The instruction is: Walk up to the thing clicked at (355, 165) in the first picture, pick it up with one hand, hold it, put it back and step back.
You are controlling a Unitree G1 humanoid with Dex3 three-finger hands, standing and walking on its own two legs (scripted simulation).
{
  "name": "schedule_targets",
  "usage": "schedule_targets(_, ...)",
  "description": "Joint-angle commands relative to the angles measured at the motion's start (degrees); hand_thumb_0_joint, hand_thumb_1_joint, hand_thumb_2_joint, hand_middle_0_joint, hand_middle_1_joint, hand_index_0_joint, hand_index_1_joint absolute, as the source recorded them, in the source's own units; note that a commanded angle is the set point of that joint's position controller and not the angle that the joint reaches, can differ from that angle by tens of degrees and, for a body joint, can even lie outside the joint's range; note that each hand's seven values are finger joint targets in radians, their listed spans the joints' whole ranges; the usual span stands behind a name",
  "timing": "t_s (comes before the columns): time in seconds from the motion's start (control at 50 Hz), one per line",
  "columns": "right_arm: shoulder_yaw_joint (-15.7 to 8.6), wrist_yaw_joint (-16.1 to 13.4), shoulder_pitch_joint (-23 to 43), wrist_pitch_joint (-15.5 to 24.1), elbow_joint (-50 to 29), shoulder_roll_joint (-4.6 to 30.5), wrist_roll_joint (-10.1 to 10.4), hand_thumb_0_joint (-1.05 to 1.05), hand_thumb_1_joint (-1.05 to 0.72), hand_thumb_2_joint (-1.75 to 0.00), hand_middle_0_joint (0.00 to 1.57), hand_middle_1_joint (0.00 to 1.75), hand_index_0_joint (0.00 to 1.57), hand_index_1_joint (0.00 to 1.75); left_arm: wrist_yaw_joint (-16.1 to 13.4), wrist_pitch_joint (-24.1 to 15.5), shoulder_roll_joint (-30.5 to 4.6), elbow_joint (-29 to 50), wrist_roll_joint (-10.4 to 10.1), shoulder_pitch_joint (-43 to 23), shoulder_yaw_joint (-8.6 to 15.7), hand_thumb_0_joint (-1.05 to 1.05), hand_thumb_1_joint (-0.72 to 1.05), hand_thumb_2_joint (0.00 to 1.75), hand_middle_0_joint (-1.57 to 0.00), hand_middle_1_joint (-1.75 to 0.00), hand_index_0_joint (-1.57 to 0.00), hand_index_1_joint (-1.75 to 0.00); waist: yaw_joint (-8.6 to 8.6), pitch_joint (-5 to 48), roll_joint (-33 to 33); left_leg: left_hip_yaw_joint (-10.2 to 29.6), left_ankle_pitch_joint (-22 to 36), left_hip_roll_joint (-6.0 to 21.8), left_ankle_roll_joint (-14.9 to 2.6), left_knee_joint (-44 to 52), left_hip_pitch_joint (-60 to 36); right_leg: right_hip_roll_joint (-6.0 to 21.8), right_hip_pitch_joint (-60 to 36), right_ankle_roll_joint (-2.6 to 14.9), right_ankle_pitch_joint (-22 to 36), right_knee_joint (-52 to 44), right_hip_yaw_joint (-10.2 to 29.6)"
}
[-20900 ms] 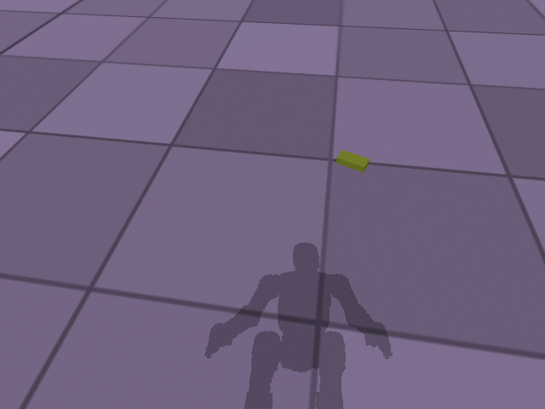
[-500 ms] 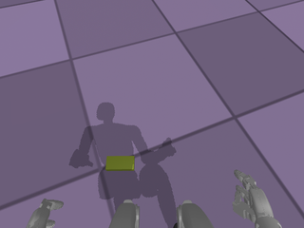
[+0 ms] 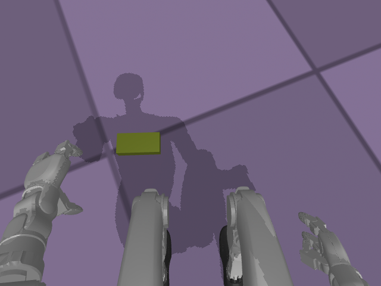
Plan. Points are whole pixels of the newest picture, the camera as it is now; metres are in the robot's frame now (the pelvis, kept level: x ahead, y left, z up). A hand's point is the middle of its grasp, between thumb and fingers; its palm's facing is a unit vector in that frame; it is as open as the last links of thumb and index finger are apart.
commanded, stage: rise first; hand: left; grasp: from above
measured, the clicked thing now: (139, 143) +0.51 +0.21 -0.46
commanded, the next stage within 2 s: none
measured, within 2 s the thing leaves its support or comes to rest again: neither
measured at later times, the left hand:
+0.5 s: hand (91, 159) +0.40 +0.30 -0.25, palm faces -0.47 -0.09 -0.88, open 14.2 cm
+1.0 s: hand (101, 151) +0.44 +0.29 -0.30, palm faces -0.45 -0.02 -0.89, open 13.9 cm
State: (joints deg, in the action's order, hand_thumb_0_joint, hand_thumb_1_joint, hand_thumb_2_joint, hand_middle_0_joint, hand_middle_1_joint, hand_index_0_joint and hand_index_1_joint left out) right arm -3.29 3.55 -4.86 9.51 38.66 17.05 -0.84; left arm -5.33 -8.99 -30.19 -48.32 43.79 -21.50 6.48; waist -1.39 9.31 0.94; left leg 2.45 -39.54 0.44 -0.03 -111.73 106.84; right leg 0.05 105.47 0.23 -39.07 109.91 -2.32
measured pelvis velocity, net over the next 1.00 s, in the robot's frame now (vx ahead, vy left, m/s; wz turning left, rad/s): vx -0.01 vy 0.01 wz -0.09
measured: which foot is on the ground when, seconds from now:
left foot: down 0.00-1.00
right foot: down 0.00-1.00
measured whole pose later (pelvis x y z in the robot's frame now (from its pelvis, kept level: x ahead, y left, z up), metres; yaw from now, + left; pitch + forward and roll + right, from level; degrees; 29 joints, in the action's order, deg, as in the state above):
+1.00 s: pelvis -0.01 +0.01 -0.13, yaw -5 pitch +35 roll -8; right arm 1.6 7.7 -7.0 2.3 43.1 14.9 -8.5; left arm -23.7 -16.8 -43.8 -80.6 74.6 -50.9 7.4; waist -11.3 3.8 -1.3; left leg 6.0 -40.8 0.5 -0.9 -136.1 131.0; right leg -0.5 127.5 -0.8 -39.2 131.1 -5.4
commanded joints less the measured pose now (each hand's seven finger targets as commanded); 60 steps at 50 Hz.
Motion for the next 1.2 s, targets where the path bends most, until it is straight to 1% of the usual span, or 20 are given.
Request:
schedule_targets(0.0, -3.74, -0.23, -9.10, 0.54, -2.87, 10.18, -0.07, 0.00, -0.91, -0.91, 0.20, 0.30, 0.20, 0.30, -4.13, -3.45, -19.70, 0.51, 5.57, -14.41, 6.08, 0.00, -0.57, 1.03, -0.11, -1.01, -0.10, -1.03, -0.48, 36.38, 1.56, -1.65, 12.02, -1.66, -1.86, 8.31, -17.63, -1.44, -18.13, 1.40, 11.37, -10.76, -0.20)
schedule_targets(0.02, -3.76, -0.21, -9.17, 0.19, -2.79, 10.37, -0.23, 0.00, -0.89, -0.90, 0.20, 0.30, 0.20, 0.30, -4.76, -4.08, -21.21, 0.66, 6.80, -17.60, 6.50, 0.00, -0.56, 1.04, -0.10, -1.00, -0.08, -1.02, -0.54, 37.70, 2.36, -1.55, 11.37, -1.64, -1.77, 7.53, -17.65, -1.42, -16.58, 1.52, 10.51, -9.79, -0.46)
schedule_targets(0.06, -3.61, -0.06, -9.61, -0.67, -2.21, 10.29, -0.62, 0.00, -0.87, -0.90, 0.20, 0.30, 0.20, 0.30, -5.53, -4.81, -20.22, -3.35, 8.88, -19.92, 5.38, 0.00, -0.54, 1.03, -0.09, -0.99, -0.08, -1.01, -1.34, 36.39, 3.08, -1.45, 10.34, -1.64, -1.82, 6.10, -16.28, -1.51, -13.56, 1.60, 9.41, -8.31, -1.01)
schedule_targets(0.1, -3.35, 0.09, -10.29, -1.42, -1.47, 10.13, -1.02, 0.00, -0.86, -0.89, 0.20, 0.30, 0.20, 0.30, -6.53, -5.74, -21.27, -5.72, 10.68, -23.74, 4.85, 0.00, -0.54, 1.05, -0.07, -1.00, -0.05, -1.02, -2.47, 35.14, 2.94, -1.60, 7.26, -1.82, -2.14, 4.49, -12.80, -1.67, -12.07, 1.46, 6.50, -7.57, -1.17)
schedule_targets(0.18, -2.78, 0.43, -10.21, -3.15, -0.74, 10.26, -1.93, 0.00, -0.86, -0.89, 0.20, 0.30, 0.20, 0.30, -8.62, -7.11, -24.38, -8.98, 14.32, -29.55, 4.74, 0.00, -0.53, 1.04, -0.07, -0.99, -0.06, -1.00, -3.32, 32.78, 5.39, -0.86, 2.51, -1.86, -2.17, 3.11, -10.21, -1.87, -6.47, 1.67, 1.59, -4.99, -2.19)
schedule_targets(0.22, -2.67, 0.61, -10.68, -4.01, -0.26, 10.47, -2.34, 0.00, -0.87, -0.89, 0.20, 0.30, 0.20, 0.30, -9.87, -7.45, -24.48, -10.26, 16.27, -31.36, 4.45, 0.00, -0.54, 1.04, -0.07, -0.98, -0.05, -1.00, -3.42, 33.50, 7.91, -0.17, 2.88, -1.74, -1.75, 2.82, -12.15, -1.80, -4.15, 1.93, 2.61, -3.12, -3.00)
schedule_targets(0.28, -2.22, 0.92, -11.21, -5.09, 0.45, 10.56, -2.83, 0.00, -0.88, -0.90, 0.20, 0.30, 0.20, 0.30, -11.47, -7.62, -24.09, -13.18, 18.53, -34.14, 2.97, 0.00, -0.55, 1.04, -0.06, -0.98, -0.05, -0.99, -5.06, 32.08, 8.78, 0.37, 2.71, -1.83, -1.74, 1.32, -10.82, -1.73, -1.21, 2.09, 2.95, -1.23, -3.75)
schedule_targets(0.38, -1.80, 1.47, -12.06, -6.23, 1.77, 11.62, -3.91, 0.00, -0.89, -0.90, 0.20, 0.30, 0.20, 0.30, -13.68, -7.87, -26.26, -16.60, 22.92, -37.59, 3.17, 0.00, -0.55, 1.04, -0.07, -0.94, -0.06, -0.96, -5.95, 31.86, 11.14, 1.14, 5.22, -1.62, -1.58, -1.09, -11.22, -1.52, 3.09, 2.14, 5.47, 2.20, -4.59)
schedule_targets(0.52, -1.49, 2.37, -13.16, -7.02, 3.00, 12.32, -5.21, 0.00, -0.90, -0.90, 0.20, 0.30, 0.20, 0.30, -16.39, -8.10, -26.26, -19.30, 27.13, -41.54, 2.22, 0.00, -0.52, 1.00, -0.10, -0.93, -0.09, -0.93, -7.40, 32.74, 15.03, 2.08, 8.94, -1.25, -0.93, -2.96, -12.96, -1.18, 6.75, 2.08, 8.46, 5.68, -5.32)
schedule_targets(0.64, -0.88, 2.90, -13.89, -7.31, 3.36, 12.05, -6.36, 0.00, -0.90, -0.90, 0.20, 0.30, 0.20, 0.30, -18.29, -8.29, -27.09, -21.68, 29.08, -43.30, 2.49, 0.00, -0.48, 0.96, -0.14, -0.90, -0.13, -0.90, -8.62, 32.95, 13.24, 1.20, 9.09, -1.41, -1.63, -6.16, -10.08, -1.48, 5.70, 1.83, 9.46, 6.31, -5.39)
schedule_targets(0.68, -0.55, 3.01, -14.25, -7.41, 3.87, 11.97, -6.66, 0.00, -0.91, -0.90, 0.20, 0.30, 0.20, 0.30, -18.85, -8.67, -29.41, -20.98, 30.01, -44.94, 3.20, 0.00, -0.48, 0.95, -0.14, -0.91, -0.14, -0.91, -8.51, 33.31, 13.31, 0.62, 9.84, -1.52, -1.86, -7.12, -8.89, -1.86, 4.20, 1.86, 10.49, 6.57, -5.41)
schedule_targets(0.7, -0.58, 3.03, -14.02, -7.50, 3.62, 11.80, -6.63, 0.00, -0.91, -0.90, 0.20, 0.30, 0.20, 0.30, -19.09, -8.46, -29.05, -22.60, 30.18, -43.91, 3.09, 0.00, -0.48, 0.96, -0.14, -0.91, -0.13, -0.92, -8.40, 33.18, 12.25, -0.03, 9.62, -1.62, -2.12, -7.63, -7.89, -2.04, 3.60, 1.81, 10.38, 5.88, -5.18)
schedule_targets(0.76, -0.06, 3.15, -13.35, -7.37, 3.53, 11.53, -7.07, 0.00, -0.91, -0.90, 0.20, 0.30, 0.20, 0.30, -19.65, -8.53, -27.63, -25.10, 29.92, -43.76, 2.41, 0.00, -0.50, 0.97, -0.12, -0.94, -0.12, -0.94, -9.01, 32.09, 11.29, -0.18, 8.54, -1.50, -2.38, -8.62, -5.58, -2.20, 3.76, 1.59, 9.61, 6.20, -5.36)
schedule_targets(0.8, 0.24, 3.09, -13.85, -7.38, 3.88, 11.66, -7.40, 0.00, -0.91, -0.90, 0.20, 0.30, 0.20, 0.30, -20.01, -8.39, -28.95, -24.94, 30.24, -44.52, 3.16, 0.00, -0.49, 0.96, -0.12, -0.94, -0.12, -0.94, -9.09, 33.71, 11.77, -0.13, 10.16, -1.55, -2.39, -9.37, -6.11, -2.30, 2.67, 1.57, 11.13, 6.93, -5.34)
schedule_targets(0.9, 0.28, 3.19, -14.05, -7.25, 4.13, 12.04, -7.44, 0.00, -0.91, -0.90, 0.20, 0.30, 0.20, 0.30, -20.72, -7.54, -28.20, -25.24, 30.28, -45.38, 2.54, 0.00, -0.48, 0.95, -0.14, -0.92, -0.14, -0.92, -9.67, 32.92, 13.96, 1.23, 10.80, -1.11, -1.81, -9.07, -8.49, -2.31, 6.40, 1.94, 11.53, 8.62, -6.14)
schedule_targets(0.94, 0.42, 3.18, -13.68, -7.17, 3.86, 12.01, -7.57, 0.00, -0.91, -0.90, 0.20, 0.30, 0.20, 0.30, -21.13, -7.34, -29.03, -23.95, 29.65, -46.18, 3.46, 0.00, -0.49, 0.96, -0.13, -0.94, -0.13, -0.94, -9.57, 33.20, 15.53, 1.03, 11.42, -1.05, -1.80, -9.35, -8.02, -2.23, 5.79, 1.71, 12.23, 8.95, -6.00)
schedule_targets(1.0, 0.70, 3.36, -14.50, -7.24, 3.83, 11.85, -7.59, 0.00, -0.91, -0.90, 0.20, 0.30, 0.20, 0.30, -20.97, -6.72, -28.26, -24.68, 29.75, -44.51, 3.02, 0.00, -0.49, 0.96, -0.14, -0.94, -0.13, -0.94, -9.90, 33.76, 14.48, 1.19, 13.45, -1.03, -1.78, -9.88, -8.99, -2.26, 5.16, 1.70, 13.89, 9.09, -5.98)
schedule_targets(1.04, 0.50, 3.25, -14.08, -7.19, 3.73, 12.12, -7.43, 0.00, -0.91, -0.90, 0.20, 0.30, 0.20, 0.30, -21.08, -6.53, -29.97, -23.86, 29.28, -46.24, 3.64, 0.00, -0.48, 0.95, -0.13, -0.94, -0.13, -0.94, -9.82, 34.14, 15.07, 0.45, 12.55, -1.04, -2.04, -10.59, -7.22, -2.47, 4.29, 1.70, 13.87, 8.83, -5.62)
schedule_targets(1.1, 0.99, 3.42, -13.88, -7.16, 3.73, 11.90, -7.56, 0.00, -0.91, -0.90, 0.20, 0.30, 0.20, 0.30, -20.70, -6.41, -28.97, -24.86, 29.26, -45.43, 2.66, 0.00, -0.49, 0.96, -0.13, -0.95, -0.13, -0.95, -10.00, 32.37, 16.03, 1.02, 11.90, -0.97, -1.78, -10.47, -6.95, -2.27, 5.90, 1.79, 12.93, 9.66, -5.88)
schedule_targets(1.18, 1.17, 3.56, -14.58, -7.05, 3.63, 12.36, -7.67, 0.00, -0.91, -0.90, 0.20, 0.30, 0.20, 0.30, -20.67, -6.34, -28.81, -25.22, 29.04, -45.19, 2.94, 0.00, -0.51, 0.97, -0.12, -0.96, -0.11, -0.96, -10.43, 32.46, 15.17, 1.20, 11.48, -0.96, -1.78, -10.59, -7.06, -2.34, 5.58, 1.77, 12.73, 9.65, -6.18)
